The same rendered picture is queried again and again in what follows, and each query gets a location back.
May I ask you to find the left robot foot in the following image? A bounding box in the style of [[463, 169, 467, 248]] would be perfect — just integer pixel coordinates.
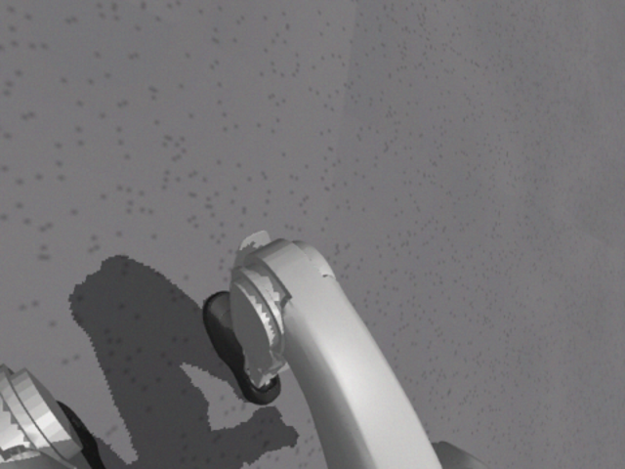
[[56, 401, 105, 469]]

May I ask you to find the right robot foot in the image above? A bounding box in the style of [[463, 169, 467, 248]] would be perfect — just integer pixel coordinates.
[[203, 291, 281, 405]]

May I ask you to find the right robot hand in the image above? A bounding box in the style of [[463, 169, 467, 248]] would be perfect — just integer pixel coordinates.
[[431, 442, 491, 469]]

